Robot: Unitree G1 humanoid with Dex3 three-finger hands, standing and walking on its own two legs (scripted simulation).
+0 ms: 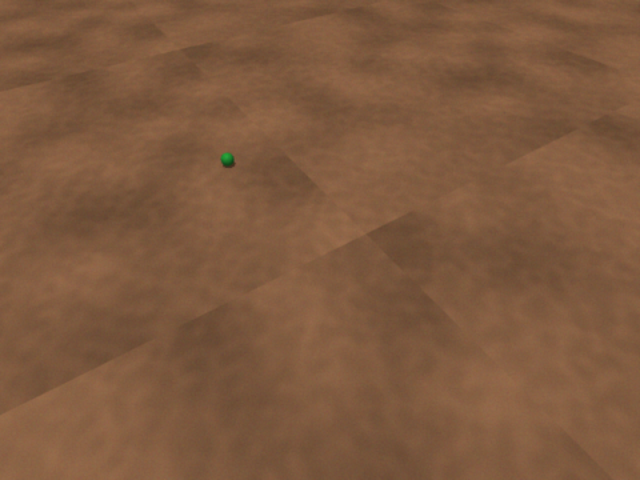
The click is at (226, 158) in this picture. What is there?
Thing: free ball
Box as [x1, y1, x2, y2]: [221, 153, 233, 165]
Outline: 224,153 221,156 221,161 225,165 231,164 233,161 232,155 229,153
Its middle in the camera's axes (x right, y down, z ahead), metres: -0.50 -0.46 +2.08
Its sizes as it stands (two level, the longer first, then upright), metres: 0.069 0.069 0.069
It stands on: the floor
